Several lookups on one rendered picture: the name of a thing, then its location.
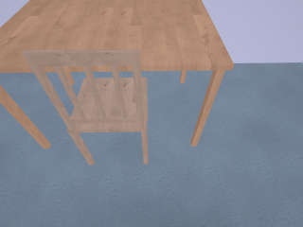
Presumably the chair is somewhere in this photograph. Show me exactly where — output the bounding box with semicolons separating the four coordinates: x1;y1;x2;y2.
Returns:
22;49;149;166

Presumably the table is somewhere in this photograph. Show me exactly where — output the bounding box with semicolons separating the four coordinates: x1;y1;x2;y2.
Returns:
0;0;235;149

